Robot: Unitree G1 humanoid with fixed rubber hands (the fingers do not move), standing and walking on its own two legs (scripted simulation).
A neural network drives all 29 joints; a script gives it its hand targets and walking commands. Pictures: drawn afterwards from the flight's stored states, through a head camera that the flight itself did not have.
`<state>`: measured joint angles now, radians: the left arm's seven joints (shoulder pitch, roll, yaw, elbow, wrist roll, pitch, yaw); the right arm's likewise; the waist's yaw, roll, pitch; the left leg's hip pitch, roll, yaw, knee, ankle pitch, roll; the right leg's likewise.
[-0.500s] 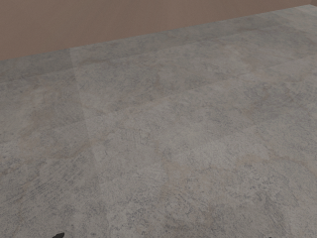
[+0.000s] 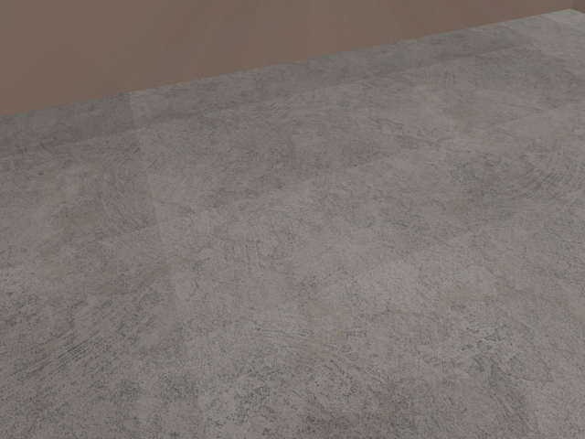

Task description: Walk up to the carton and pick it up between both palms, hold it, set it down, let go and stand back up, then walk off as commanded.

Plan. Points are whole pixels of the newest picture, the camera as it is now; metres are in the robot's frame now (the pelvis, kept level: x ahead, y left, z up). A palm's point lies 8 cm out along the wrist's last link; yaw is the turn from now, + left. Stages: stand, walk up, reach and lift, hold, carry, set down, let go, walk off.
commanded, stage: walk up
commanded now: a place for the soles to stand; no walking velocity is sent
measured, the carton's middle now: out of the picture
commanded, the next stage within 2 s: none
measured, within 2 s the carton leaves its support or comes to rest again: neither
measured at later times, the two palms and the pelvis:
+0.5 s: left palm (190, 418) +0.19 +0.17 -0.10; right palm out of the picture -0.03 -0.44 -0.10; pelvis -0.03 -0.08 -0.01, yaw -28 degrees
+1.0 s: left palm (367, 350) +0.29 -0.10 -0.08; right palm out of the picture -0.32 -0.41 -0.06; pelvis -0.06 -0.15 -0.01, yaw -57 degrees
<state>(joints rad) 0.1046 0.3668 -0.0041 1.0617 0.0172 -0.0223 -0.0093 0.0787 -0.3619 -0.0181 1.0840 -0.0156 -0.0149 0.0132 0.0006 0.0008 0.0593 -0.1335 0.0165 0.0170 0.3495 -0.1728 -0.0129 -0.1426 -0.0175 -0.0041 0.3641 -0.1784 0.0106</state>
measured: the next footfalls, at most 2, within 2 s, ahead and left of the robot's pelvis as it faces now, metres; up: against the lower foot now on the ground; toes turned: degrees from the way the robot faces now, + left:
right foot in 0.32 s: +0.01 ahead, -0.23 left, +0.00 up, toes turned -19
left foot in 0.58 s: +0.10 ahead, -0.09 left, +0.00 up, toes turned -28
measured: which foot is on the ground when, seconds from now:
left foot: down 0.00-0.32, up 0.34-0.56, down 0.58-1.00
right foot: down 0.00-0.06, up 0.08-0.30, down 0.32-0.58, up 0.60-1.00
